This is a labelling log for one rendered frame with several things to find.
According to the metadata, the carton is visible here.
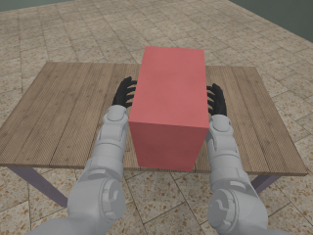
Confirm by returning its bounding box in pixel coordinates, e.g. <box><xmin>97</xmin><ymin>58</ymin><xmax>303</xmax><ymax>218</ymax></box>
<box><xmin>128</xmin><ymin>46</ymin><xmax>209</xmax><ymax>171</ymax></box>

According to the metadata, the left robot hand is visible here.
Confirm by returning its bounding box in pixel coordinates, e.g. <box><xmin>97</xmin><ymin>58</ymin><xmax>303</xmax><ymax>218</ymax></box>
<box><xmin>112</xmin><ymin>76</ymin><xmax>138</xmax><ymax>109</ymax></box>

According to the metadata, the right robot forearm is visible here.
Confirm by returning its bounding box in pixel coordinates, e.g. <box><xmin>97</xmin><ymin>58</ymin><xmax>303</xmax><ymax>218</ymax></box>
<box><xmin>204</xmin><ymin>115</ymin><xmax>269</xmax><ymax>221</ymax></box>

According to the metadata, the robot right upper arm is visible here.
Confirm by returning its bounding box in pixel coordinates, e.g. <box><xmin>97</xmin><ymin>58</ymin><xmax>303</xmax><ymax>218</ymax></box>
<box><xmin>206</xmin><ymin>188</ymin><xmax>294</xmax><ymax>235</ymax></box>

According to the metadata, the table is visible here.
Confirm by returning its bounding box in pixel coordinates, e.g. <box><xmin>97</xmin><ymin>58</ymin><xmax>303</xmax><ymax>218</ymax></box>
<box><xmin>0</xmin><ymin>62</ymin><xmax>309</xmax><ymax>208</ymax></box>

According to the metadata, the robot left upper arm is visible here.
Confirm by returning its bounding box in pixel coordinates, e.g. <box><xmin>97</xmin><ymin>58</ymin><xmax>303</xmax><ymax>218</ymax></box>
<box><xmin>25</xmin><ymin>177</ymin><xmax>126</xmax><ymax>235</ymax></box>

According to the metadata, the left robot forearm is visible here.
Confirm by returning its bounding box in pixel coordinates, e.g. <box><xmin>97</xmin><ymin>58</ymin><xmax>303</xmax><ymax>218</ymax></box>
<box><xmin>67</xmin><ymin>105</ymin><xmax>129</xmax><ymax>212</ymax></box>

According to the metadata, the right robot hand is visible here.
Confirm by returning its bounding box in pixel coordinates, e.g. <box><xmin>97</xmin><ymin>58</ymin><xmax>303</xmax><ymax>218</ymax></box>
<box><xmin>206</xmin><ymin>83</ymin><xmax>227</xmax><ymax>116</ymax></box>

